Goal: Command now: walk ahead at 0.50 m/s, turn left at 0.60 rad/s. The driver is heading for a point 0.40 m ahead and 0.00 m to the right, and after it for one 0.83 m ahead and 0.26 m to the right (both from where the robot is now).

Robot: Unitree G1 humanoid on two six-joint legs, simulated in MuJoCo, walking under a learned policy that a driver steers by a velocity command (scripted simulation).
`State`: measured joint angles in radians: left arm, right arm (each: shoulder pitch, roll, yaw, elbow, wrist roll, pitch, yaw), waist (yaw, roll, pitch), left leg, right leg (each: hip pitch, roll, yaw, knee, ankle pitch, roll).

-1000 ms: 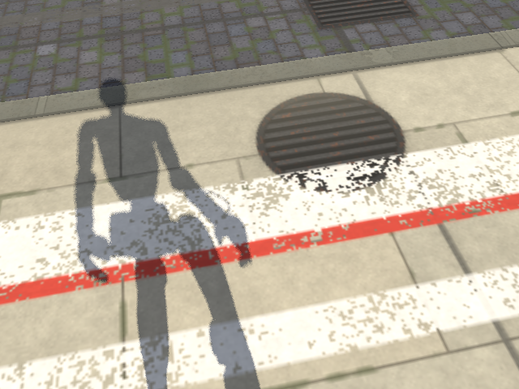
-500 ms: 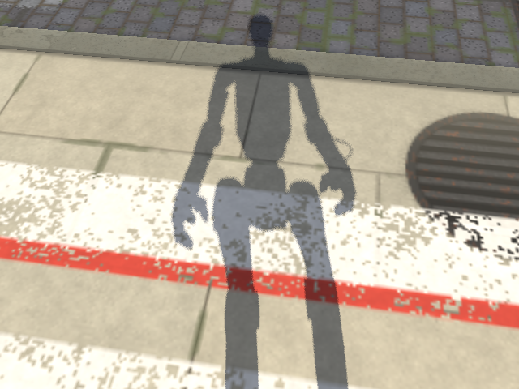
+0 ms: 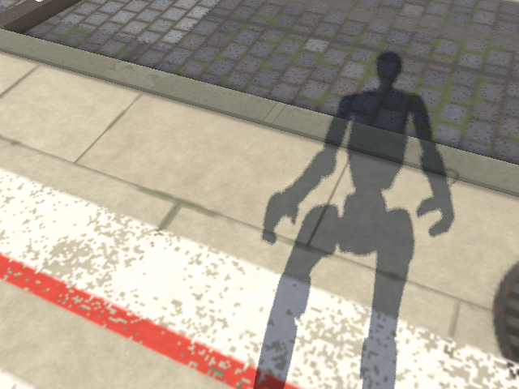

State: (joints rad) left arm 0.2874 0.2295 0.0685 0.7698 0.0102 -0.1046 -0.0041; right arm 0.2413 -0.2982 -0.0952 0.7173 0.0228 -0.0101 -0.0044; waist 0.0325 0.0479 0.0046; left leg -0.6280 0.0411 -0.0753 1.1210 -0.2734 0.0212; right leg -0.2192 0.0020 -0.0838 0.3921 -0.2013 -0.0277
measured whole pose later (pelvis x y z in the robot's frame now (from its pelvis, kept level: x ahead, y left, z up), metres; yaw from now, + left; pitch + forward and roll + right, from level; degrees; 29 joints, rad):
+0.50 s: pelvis +0.25 +0.09 +0.00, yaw +9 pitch +1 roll +1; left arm 0.25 0.30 0.07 0.82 -0.03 -0.07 0.00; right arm 0.24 -0.24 -0.07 0.75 -0.01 -0.07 0.03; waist 0.00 -0.04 0.03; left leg -0.23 -0.05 0.08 0.40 -0.19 0.07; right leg -0.57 -0.12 0.04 1.16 -0.30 0.00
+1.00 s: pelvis +0.54 +0.06 -0.01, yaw -8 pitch +2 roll +0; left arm 0.23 0.29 0.07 0.70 -0.01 -0.05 -0.04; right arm 0.20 -0.28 -0.05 0.77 0.01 -0.11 0.00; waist 0.01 0.00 0.06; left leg -0.42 0.04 -0.05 1.22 -0.39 0.00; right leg -0.36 0.11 0.00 0.50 -0.16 -0.10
